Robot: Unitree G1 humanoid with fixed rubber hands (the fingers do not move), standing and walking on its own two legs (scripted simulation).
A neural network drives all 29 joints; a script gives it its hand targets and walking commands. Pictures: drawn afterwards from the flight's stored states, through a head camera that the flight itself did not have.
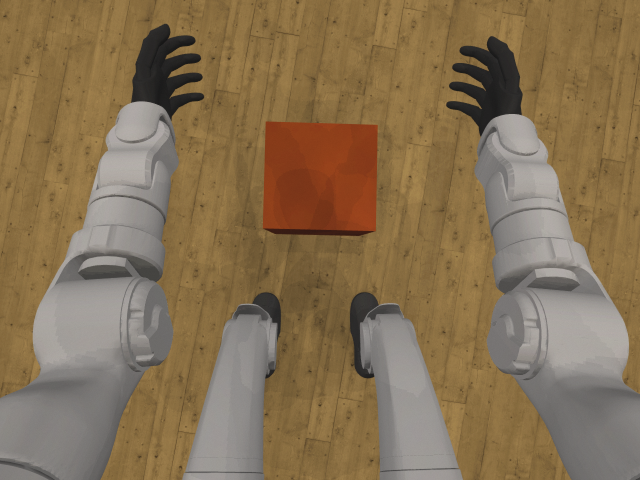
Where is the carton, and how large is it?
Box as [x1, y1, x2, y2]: [263, 121, 377, 235]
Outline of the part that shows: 266,121 263,228 274,233 360,235 374,231 377,125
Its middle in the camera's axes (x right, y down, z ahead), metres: +0.00 -0.11 +0.85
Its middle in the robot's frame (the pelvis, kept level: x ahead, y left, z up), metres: +0.48 -0.01 -0.51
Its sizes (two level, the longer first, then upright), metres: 0.210 0.200 0.250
